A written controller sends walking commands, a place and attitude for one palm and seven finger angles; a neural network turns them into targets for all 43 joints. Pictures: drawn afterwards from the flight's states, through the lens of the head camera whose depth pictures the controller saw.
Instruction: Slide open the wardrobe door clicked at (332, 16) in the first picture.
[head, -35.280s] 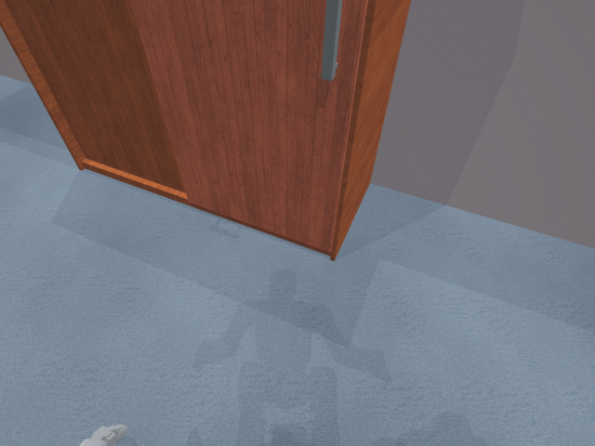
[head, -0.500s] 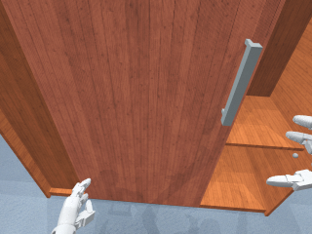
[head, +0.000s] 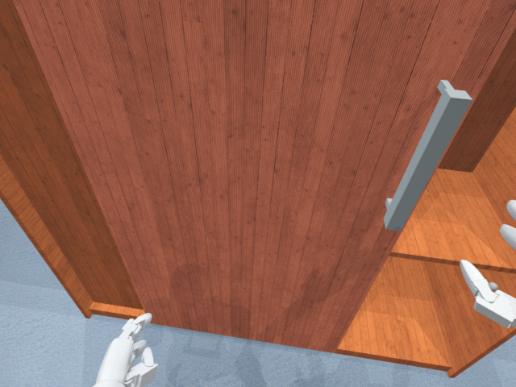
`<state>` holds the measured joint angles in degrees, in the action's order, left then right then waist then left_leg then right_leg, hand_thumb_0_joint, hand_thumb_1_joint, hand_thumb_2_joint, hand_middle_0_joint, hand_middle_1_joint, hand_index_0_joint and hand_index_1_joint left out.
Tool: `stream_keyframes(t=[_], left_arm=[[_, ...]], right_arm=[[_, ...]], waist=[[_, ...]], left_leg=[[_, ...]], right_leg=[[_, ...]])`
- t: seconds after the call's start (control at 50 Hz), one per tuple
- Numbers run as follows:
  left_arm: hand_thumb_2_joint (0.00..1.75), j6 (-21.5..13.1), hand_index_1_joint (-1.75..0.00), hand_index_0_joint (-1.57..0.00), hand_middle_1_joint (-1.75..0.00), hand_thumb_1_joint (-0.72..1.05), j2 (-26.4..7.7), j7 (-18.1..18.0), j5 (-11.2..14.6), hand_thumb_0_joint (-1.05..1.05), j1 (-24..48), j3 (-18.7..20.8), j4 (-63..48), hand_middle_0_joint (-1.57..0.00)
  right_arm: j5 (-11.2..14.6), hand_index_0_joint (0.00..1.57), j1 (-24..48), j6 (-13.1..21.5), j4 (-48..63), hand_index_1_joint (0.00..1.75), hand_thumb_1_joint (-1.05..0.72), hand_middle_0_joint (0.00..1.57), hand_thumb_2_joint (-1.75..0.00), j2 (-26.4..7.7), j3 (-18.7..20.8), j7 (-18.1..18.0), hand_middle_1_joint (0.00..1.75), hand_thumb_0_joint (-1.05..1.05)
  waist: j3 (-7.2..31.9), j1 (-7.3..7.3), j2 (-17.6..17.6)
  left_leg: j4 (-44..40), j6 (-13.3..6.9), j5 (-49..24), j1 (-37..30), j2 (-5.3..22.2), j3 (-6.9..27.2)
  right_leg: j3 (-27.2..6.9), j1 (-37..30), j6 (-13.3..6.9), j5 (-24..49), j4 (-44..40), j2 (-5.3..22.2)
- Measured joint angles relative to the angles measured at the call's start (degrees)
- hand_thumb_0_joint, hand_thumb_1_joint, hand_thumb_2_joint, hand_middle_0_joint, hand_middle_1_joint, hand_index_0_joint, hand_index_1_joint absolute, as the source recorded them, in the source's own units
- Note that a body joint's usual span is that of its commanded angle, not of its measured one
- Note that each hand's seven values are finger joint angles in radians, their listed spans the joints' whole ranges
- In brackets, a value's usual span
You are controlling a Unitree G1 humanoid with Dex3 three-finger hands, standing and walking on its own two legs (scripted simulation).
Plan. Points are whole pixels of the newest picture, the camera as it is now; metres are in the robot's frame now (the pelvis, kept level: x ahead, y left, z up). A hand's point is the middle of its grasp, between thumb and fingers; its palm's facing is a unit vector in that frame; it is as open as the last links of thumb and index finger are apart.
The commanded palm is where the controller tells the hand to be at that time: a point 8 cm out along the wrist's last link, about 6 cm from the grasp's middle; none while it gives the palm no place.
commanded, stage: draw the hand back to the body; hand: right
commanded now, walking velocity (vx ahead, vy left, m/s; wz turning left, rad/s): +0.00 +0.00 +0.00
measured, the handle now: (415, 162) +0.42 -0.26 +0.18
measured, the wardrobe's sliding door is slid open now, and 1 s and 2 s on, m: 0.43 0.43 0.43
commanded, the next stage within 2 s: step back with the hand held close in 0.48 s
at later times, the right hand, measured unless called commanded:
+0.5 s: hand (471, 283) +0.20 -0.25 +0.16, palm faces +0.46 +0.81 -0.37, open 7.4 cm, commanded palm +0.15 -0.28 +0.17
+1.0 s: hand (502, 318) +0.16 -0.27 +0.15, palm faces +0.35 +0.80 -0.48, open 7.4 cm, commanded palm +0.11 -0.30 +0.17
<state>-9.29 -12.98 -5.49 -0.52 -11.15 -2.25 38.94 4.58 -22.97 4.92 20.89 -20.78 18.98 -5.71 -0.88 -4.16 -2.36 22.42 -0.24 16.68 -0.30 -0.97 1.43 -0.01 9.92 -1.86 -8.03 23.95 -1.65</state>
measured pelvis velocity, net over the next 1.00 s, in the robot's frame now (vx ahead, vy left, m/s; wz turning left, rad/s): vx -0.03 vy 0.00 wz -0.01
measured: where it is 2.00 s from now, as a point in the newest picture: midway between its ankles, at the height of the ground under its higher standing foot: outside the picture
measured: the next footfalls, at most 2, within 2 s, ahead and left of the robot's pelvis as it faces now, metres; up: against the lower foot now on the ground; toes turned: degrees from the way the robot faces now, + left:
left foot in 1.26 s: -0.07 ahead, +0.09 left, +0.00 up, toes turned -6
right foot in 1.44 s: +0.01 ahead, -0.11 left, +0.00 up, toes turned -1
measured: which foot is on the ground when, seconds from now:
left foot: down 0.00-1.00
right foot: down 0.00-1.00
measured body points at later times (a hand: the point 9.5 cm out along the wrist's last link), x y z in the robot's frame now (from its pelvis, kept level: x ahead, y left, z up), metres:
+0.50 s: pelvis +0.02 +0.02 +0.00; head -0.02 +0.04 +0.45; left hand +0.22 +0.23 -0.07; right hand +0.17 -0.29 +0.18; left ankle -0.04 +0.12 -0.74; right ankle +0.06 -0.10 -0.74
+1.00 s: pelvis -0.03 +0.00 +0.00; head -0.03 +0.00 +0.45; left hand +0.16 +0.24 -0.07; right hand +0.14 -0.31 +0.18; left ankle -0.04 +0.12 -0.74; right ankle +0.06 -0.10 -0.74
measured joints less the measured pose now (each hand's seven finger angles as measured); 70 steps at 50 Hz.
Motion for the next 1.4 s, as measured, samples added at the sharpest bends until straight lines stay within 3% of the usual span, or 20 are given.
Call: stream_keyframes(t=[0.26,0.62,0.76,0.9,1.02,1.1,1.22,1.26,1.32,1.4], left_arm=[[0.9,2.91,-0.3,-0.2,-0.3,0.9,0.02,0.44,-0.2,0.02,1.31,0.44,-1.86,-0.2],[0.9,4.74,-0.3,-0.2,-0.3,0.9,-0.02,0.01,-0.06,0.02,0.96,0.82,-1.54,-0.2],[0.9,8.67,-0.3,-0.2,-0.3,0.9,-0.61,0.64,0.4,0.02,2.04,1.13,-4.13,-0.2],[0.9,11.34,-0.3,-0.2,-0.3,0.9,-1.46,0.42,1.27,0.02,1.8,2.58,-7.14,-0.2],[0.9,10.63,-0.3,-0.2,-0.3,0.9,-1.0,-0.2,1.47,0.02,0.32,2.58,-7.59,-0.2],[0.9,8.85,-0.3,-0.2,-0.3,0.9,-0.7,-0.35,1.29,0.02,-0.65,2.1,-7.29,-0.2],[0.9,6.47,-0.3,-0.2,-0.3,0.9,0.64,0.05,1.02,0.02,-1.45,1.81,-7.57,-0.2],[0.9,5.92,-0.3,-0.2,-0.3,0.9,1.3,0.58,0.91,0.02,-1.49,1.48,-7.74,-0.2],[0.9,5.69,-0.3,-0.2,-0.3,0.9,0.65,1.38,0.55,0.02,0.21,1.58,-6.71,-0.2],[0.9,6.09,-0.3,-0.2,-0.3,0.9,1.08,1.67,1.02,0.02,-0.31,1.81,-3.81,-0.2]], right_arm=[[-0.04,0.22,-1.83,-2.6,1.2,0.36,-0.81,0.21,-0.86,0.33,-0.23,0.53,0.35,0.01],[0.56,0.21,-2.03,-2.74,0.76,0.31,-0.89,0.21,-0.9,0.07,-0.33,1.14,0.3,0.01],[-0.84,0.21,-2.07,1.3,2.55,0.31,-0.89,0.21,-0.9,-2.28,3.67,0.62,0.3,0.01],[-0.73,0.21,-8.28,0.94,5.52,0.31,-0.89,0.21,-0.9,-2.39,1.46,1.07,0.3,0.01],[-0.62,0.22,-8.72,2.75,5.98,0.31,-0.89,0.22,-0.9,-4.85,3.09,0.19,0.3,0.01],[-1.34,0.22,-7.0,4.69,5.68,0.31,-0.89,0.22,-0.9,-4.75,4.51,-0.86,0.3,0.01],[-2.95,0.22,-4.36,5.71,5.63,0.31,-0.89,0.21,-0.9,-4.48,5.42,-0.82,0.3,0.01],[-2.66,0.21,-5.56,6.01,7.29,0.31,-0.89,0.21,-0.9,-5.62,6.45,-0.75,0.3,0.01],[-1.69,0.21,-7.51,6.82,9.17,0.31,-0.89,0.21,-0.9,-4.56,6.04,-0.7,0.3,0.01],[-1.36,0.22,-10.67,6.66,10.67,0.31,-0.89,0.21,-0.9,-4.33,4.31,-1.1,0.3,0.01]], waist=[[0.48,-0.88,0.08],[0.16,-0.52,-0.77],[0.08,1.7,-1.19],[0.39,3.03,-0.98],[0.13,3.12,-0.05],[-0.2,3.13,0.11],[-0.85,3.85,0.75],[-0.07,3.62,2.27],[-0.98,2.97,0.33],[0.77,1.38,1.15]], left_leg=[[-1.99,-0.69,0.28,-1.78,-0.42,-0.3],[-3.08,-1.85,-0.21,-2.56,-1.51,-1.08],[-2.37,-1.3,-1.15,1.67,-2.55,-2.16],[0.11,-0.18,-1.69,6.1,-1.77,-0.94],[1.09,0.67,-2.93,8.32,-1.54,-1.08],[1.75,1.15,-3.12,9.84,-1.39,-1.44],[7.69,-0.01,0.2,12.32,-2.5,-0.67],[6.04,-0.63,1.75,11.23,-2.49,-0.34],[4.66,-0.57,-0.37,11.98,-3.55,-0.73],[4.73,0.38,-1.05,11.85,-3.37,0.29]], right_leg=[[-0.41,-0.99,0.63,-1.08,-0.4,0.36],[-1.38,-1.57,1.78,-0.53,-1.34,1.3],[-2.48,4.0,1.49,-0.48,1.73,2.12],[-0.94,6.81,0.59,1.12,1.48,1.7],[-0.93,9.06,-0.35,2.55,2.29,1.46],[-1.21,10.78,-1.11,3.13,3.03,1.21],[-1.82,13.46,-2.2,2.91,0.97,-0.54],[-0.79,15.5,-1.97,3.22,0.76,-1.48],[-0.95,18.01,-0.56,1.15,3.06,-0.43],[-1.08,16.74,1.46,-4.09,12.08,-0.09]])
